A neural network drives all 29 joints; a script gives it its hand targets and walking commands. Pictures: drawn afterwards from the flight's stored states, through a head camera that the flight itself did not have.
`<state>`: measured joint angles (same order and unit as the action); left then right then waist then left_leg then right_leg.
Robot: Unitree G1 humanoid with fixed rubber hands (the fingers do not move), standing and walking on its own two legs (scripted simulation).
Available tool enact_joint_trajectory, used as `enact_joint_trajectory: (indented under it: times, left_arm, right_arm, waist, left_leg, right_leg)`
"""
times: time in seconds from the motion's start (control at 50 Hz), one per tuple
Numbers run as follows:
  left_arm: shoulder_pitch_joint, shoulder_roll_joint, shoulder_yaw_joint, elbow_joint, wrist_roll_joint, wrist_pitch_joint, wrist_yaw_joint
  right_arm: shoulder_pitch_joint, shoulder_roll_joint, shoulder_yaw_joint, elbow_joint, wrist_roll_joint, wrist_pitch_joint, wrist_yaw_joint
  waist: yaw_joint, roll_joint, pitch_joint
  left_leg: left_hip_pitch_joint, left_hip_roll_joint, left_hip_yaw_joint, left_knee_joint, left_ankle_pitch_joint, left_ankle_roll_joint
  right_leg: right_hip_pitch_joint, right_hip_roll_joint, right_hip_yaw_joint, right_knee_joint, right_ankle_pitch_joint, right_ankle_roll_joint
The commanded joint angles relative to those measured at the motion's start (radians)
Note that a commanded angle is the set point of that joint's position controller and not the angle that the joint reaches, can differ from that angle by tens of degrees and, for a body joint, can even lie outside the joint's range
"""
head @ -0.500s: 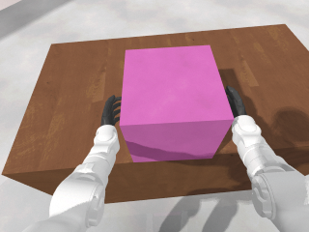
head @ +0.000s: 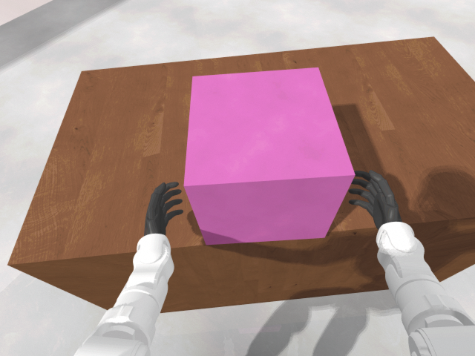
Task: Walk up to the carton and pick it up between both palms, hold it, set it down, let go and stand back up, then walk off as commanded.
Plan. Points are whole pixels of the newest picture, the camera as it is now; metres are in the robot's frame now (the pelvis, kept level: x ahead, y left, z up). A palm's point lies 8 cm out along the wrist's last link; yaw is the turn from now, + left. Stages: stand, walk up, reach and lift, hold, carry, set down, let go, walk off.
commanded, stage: set down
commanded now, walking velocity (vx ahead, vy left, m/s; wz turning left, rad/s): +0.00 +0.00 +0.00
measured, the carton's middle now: (260, 159) +0.50 +0.00 +0.00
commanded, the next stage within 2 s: none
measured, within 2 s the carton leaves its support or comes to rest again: neither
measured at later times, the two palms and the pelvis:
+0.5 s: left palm (151, 248) +0.31 +0.19 -0.01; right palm (386, 234) +0.33 -0.21 +0.00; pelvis -0.03 +0.01 +0.00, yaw +1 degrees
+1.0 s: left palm (135, 295) +0.24 +0.20 -0.02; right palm (409, 292) +0.25 -0.23 -0.02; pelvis -0.01 +0.00 +0.01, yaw +0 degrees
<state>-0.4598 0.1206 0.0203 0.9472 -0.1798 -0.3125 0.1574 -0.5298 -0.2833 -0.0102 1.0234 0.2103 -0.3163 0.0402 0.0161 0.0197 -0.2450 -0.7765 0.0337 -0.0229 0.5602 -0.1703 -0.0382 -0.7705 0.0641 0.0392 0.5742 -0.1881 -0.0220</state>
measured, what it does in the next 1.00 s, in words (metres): stands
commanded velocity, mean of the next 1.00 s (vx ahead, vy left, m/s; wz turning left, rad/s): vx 0.00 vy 0.00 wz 0.00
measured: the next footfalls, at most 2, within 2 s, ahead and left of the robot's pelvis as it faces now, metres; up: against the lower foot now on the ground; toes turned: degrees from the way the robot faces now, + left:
none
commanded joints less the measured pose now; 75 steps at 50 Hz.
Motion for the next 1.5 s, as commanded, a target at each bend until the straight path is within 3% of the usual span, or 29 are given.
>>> enact_joint_trajectory:
  times: [0.0, 0.02, 0.06, 0.08, 0.1, 0.16, 0.2, 0.3, 0.36, 0.38, 0.42, 0.46, 0.48, 0.54, 0.6, 0.62, 0.78, 0.86, 0.94, 0.96, 0.98, 1.06, 1.16, 1.18, 1.2, 1.22, 1.36, 1.44, 1.48]
  left_arm:
    - [-0.487, 0.178, -0.026, -0.26, -0.08, -0.057, -0.022]
    - [-0.299, 0.117, -0.043, -0.372, -0.069, -0.052, -0.014]
    - [-0.3, 0.128, -0.057, -0.373, -0.08, -0.046, -0.014]
    - [-0.574, 0.192, -0.031, -0.22, -0.107, -0.046, -0.019]
    - [-0.306, 0.136, -0.058, -0.35, -0.099, -0.048, -0.005]
    - [-0.61, 0.214, -0.044, -0.131, -0.13, -0.023, -0.015]
    - [-0.354, 0.174, -0.057, -0.243, -0.116, -0.025, -0.018]
    - [-0.502, 0.193, -0.075, -0.177, -0.125, -0.012, -0.017]
    - [-0.351, 0.132, -0.063, -0.277, -0.075, -0.005, -0.004]
    - [-0.53, 0.18, -0.067, -0.18, -0.097, 0.001, -0.012]
    - [-0.357, 0.125, -0.092, -0.262, -0.083, 0.003, -0.013]
    - [-0.314, 0.138, -0.055, -0.333, -0.056, 0.004, -0.011]
    - [-0.096, 0.103, -0.043, -0.399, -0.02, 0.008, -0.02]
    - [-0.232, 0.116, -0.065, -0.405, -0.028, -0.007, -0.015]
    - [-0.007, 0.118, -0.028, -0.519, 0.008, -0.013, -0.02]
    - [-0.15, 0.127, -0.045, -0.506, -0.005, -0.014, -0.015]
    - [0.205, 0.152, -0.043, -0.712, -0.016, -0.026, -0.026]
    - [0.237, 0.181, -0.05, -0.711, -0.035, -0.016, -0.029]
    - [0.114, 0.185, -0.061, -0.657, -0.07, 0.021, -0.018]
    - [0.29, 0.145, -0.066, -0.63, -0.047, 0.033, -0.024]
    - [0.225, 0.168, -0.049, -0.729, -0.064, 0.019, -0.016]
    - [0.194, 0.149, -0.058, -0.651, -0.035, 0.06, -0.022]
    - [0.35, 0.126, -0.062, -0.64, 0.023, 0.107, -0.022]
    - [0.339, 0.159, -0.044, -0.758, -0.014, 0.084, -0.014]
    - [0.364, 0.13, -0.043, -0.681, 0.025, 0.097, -0.022]
    - [0.352, 0.145, -0.048, -0.77, 0.016, 0.077, -0.009]
    - [0.325, 0.148, -0.053, -0.676, 0.035, 0.12, -0.008]
    - [0.303, 0.173, -0.049, -0.835, 0.007, 0.118, 0.004]
    - [0.287, 0.184, -0.051, -0.739, 0.014, 0.158, -0.006]
  right_arm:
    - [-0.447, -0.338, -0.033, -0.245, 0.147, -0.032, 0.024]
    - [-0.281, -0.31, 0.0, -0.316, 0.176, -0.043, 0.032]
    - [-0.269, -0.328, -0.01, -0.33, 0.177, -0.026, 0.038]
    - [-0.518, -0.315, -0.053, -0.286, 0.122, 0.004, 0.032]
    - [-0.248, -0.326, -0.019, -0.322, 0.162, -0.002, 0.048]
    - [-0.503, -0.304, -0.066, -0.237, 0.083, 0.06, 0.033]
    - [-0.262, -0.294, -0.058, -0.271, 0.099, 0.037, 0.032]
    - [-0.422, -0.275, -0.092, -0.246, 0.076, 0.054, 0.034]
    - [-0.29, -0.288, -0.07, -0.252, 0.105, 0.032, 0.046]
    - [-0.441, -0.283, -0.102, -0.217, 0.073, 0.049, 0.036]
    - [-0.274, -0.287, -0.108, -0.186, 0.083, 0.04, 0.042]
    - [-0.23, -0.279, -0.095, -0.227, 0.088, 0.014, 0.042]
    - [-0.023, -0.252, -0.055, -0.264, 0.113, -0.02, 0.039]
    - [-0.141, -0.289, -0.11, -0.227, 0.112, -0.028, 0.048]
    - [0.051, -0.259, -0.07, -0.312, 0.141, -0.062, 0.054]
    - [-0.084, -0.287, -0.09, -0.302, 0.14, -0.06, 0.06]
    - [0.244, -0.279, -0.087, -0.566, 0.138, -0.109, 0.057]
    - [0.294, -0.258, -0.068, -0.624, 0.134, -0.099, 0.052]
    - [0.203, -0.24, -0.076, -0.646, 0.101, -0.034, 0.058]
    - [0.366, -0.243, -0.073, -0.592, 0.103, -0.029, 0.051]
    - [0.3, -0.248, -0.078, -0.701, 0.115, -0.041, 0.052]
    - [0.274, -0.235, -0.072, -0.623, 0.119, -0.005, 0.06]
    - [0.45, -0.224, -0.068, -0.499, 0.104, 0.027, 0.056]
    - [0.413, -0.226, -0.07, -0.638, 0.126, 0.004, 0.054]
    - [0.441, -0.202, -0.052, -0.563, 0.111, 0.013, 0.051]
    - [0.436, -0.209, -0.075, -0.613, 0.12, -0.002, 0.056]
    - [0.413, -0.171, -0.08, -0.57, 0.073, 0.033, 0.068]
    - [0.407, -0.177, -0.09, -0.725, 0.079, 0.03, 0.066]
    - [0.404, -0.164, -0.08, -0.654, 0.045, 0.062, 0.058]
  waist:
    - [-0.006, -0.088, -0.612]
    - [-0.009, -0.088, -0.619]
    - [-0.018, -0.078, -0.586]
    - [-0.012, -0.111, -0.582]
    - [-0.019, -0.107, -0.575]
    - [-0.04, -0.138, -0.516]
    - [-0.048, -0.128, -0.501]
    - [-0.058, -0.13, -0.498]
    - [-0.031, -0.081, -0.472]
    - [-0.047, -0.099, -0.471]
    - [-0.081, -0.086, -0.433]
    - [-0.053, -0.071, -0.472]
    - [-0.044, -0.073, -0.474]
    - [-0.071, -0.029, -0.461]
    - [-0.027, -0.023, -0.45]
    - [-0.037, -0.011, -0.456]
    - [-0.046, -0.082, -0.367]
    - [-0.037, -0.117, -0.276]
    - [-0.032, -0.13, -0.204]
    - [-0.047, -0.148, -0.133]
    - [-0.016, -0.14, -0.205]
    - [-0.011, -0.116, -0.106]
    - [-0.016, -0.057, -0.001]
    - [0.02, -0.082, -0.061]
    - [0.006, -0.082, 0.002]
    - [0.006, -0.051, -0.048]
    - [-0.007, -0.067, 0.048]
    - [0.007, -0.111, -0.005]
    - [-0.01, -0.133, 0.032]
  left_leg:
    - [0.351, -0.036, 0.052, -0.005, 0.217, -0.014]
    - [0.392, -0.03, 0.038, -0.008, 0.292, -0.012]
    - [0.385, -0.04, 0.04, -0.009, 0.247, -0.007]
    - [0.278, -0.05, 0.059, -0.004, 0.091, 0.001]
    - [0.34, -0.043, 0.037, -0.015, 0.163, -0.004]
    - [0.168, -0.052, 0.058, -0.01, -0.061, 0.017]
    - [0.233, -0.047, 0.035, -0.007, 0.028, 0.006]
    - [0.183, -0.056, 0.032, -0.004, -0.126, 0.014]
    - [0.315, -0.041, 0.021, -0.03, -0.058, -0.002]
    - [0.232, -0.052, 0.035, -0.021, -0.162, 0.01]
    - [0.312, -0.039, 0.013, -0.036, -0.112, 0.001]
    - [0.339, -0.046, 0.014, -0.033, -0.09, -0.001]
    - [0.394, -0.048, 0.003, -0.037, 0.013, 0.0]
    - [0.364, -0.041, -0.003, -0.053, -0.066, -0.007]
    - [0.452, -0.038, -0.004, -0.067, 0.058, -0.007]
    - [0.419, -0.042, 0.005, -0.07, 0.02, -0.008]
    - [0.51, -0.04, 0.001, -0.095, 0.118, -0.004]
    - [0.507, -0.043, 0.019, -0.112, 0.07, 0.009]
    - [0.473, -0.038, 0.03, -0.125, -0.059, 0.018]
    - [0.528, -0.032, 0.029, -0.138, -0.002, 0.017]
    - [0.545, -0.033, 0.042, -0.132, 0.021, 0.013]
    - [0.549, -0.036, 0.027, -0.146, -0.047, 0.006]
    - [0.602, -0.04, 0.04, -0.173, 0.0, -0.007]
    - [0.604, -0.042, 0.045, -0.158, 0.037, -0.004]
    - [0.605, -0.044, 0.045, -0.164, 0.028, -0.003]
    - [0.615, -0.039, 0.038, -0.155, 0.057, -0.008]
    - [0.599, -0.049, 0.046, -0.137, -0.084, 0.005]
    - [0.702, -0.063, 0.03, -0.087, -0.027, 0.0]
    - [0.752, -0.081, 0.035, -0.049, -0.067, 0.009]
  right_leg:
    - [0.408, -0.021, -0.017, -0.024, 0.271, 0.076]
    - [0.47, -0.014, -0.014, -0.023, 0.356, 0.066]
    - [0.451, -0.019, -0.012, -0.026, 0.281, 0.062]
    - [0.387, -0.04, 0.003, -0.027, 0.087, 0.065]
    - [0.467, -0.032, 0.007, -0.032, 0.154, 0.057]
    - [0.415, -0.075, 0.056, -0.039, -0.127, 0.066]
    - [0.483, -0.068, 0.036, -0.031, -0.026, 0.063]
    - [0.421, -0.075, 0.032, -0.035, -0.156, 0.055]
    - [0.43, -0.053, -0.004, -0.043, -0.06, 0.038]
    - [0.389, -0.064, 0.006, -0.039, -0.152, 0.044]
    - [0.424, -0.053, -0.016, -0.039, -0.066, 0.035]
    - [0.446, -0.049, -0.009, -0.035, -0.023, 0.041]
    - [0.524, -0.044, -0.006, -0.043, 0.105, 0.048]
    - [0.465, -0.053, -0.016, -0.065, 0.043, 0.037]
    - [0.54, -0.041, -0.023, -0.079, 0.184, 0.038]
    - [0.5, -0.037, -0.026, -0.073, 0.144, 0.04]
    - [0.599, -0.042, -0.017, -0.122, 0.253, 0.051]
    - [0.637, -0.055, 0.02, -0.14, 0.163, 0.056]
    - [0.601, -0.082, 0.052, -0.167, -0.111, 0.048]
    - [0.615, -0.065, 0.028, -0.17, -0.019, 0.048]
    - [0.611, -0.061, 0.027, -0.164, 0.018, 0.05]
    - [0.586, -0.075, 0.046, -0.203, -0.111, 0.03]
    - [0.581, -0.064, 0.024, -0.209, -0.03, 0.022]
    - [0.61, -0.057, 0.018, -0.194, 0.004, 0.024]
    - [0.615, -0.058, 0.029, -0.205, 0.0, 0.024]
    - [0.615, -0.056, 0.02, -0.193, 0.013, 0.018]
    - [0.526, -0.069, 0.035, -0.225, -0.22, -0.012]
    - [0.442, -0.097, 0.041, -0.246, -0.256, -0.033]
    - [0.348, -0.129, 0.059, -0.266, -0.312, -0.059]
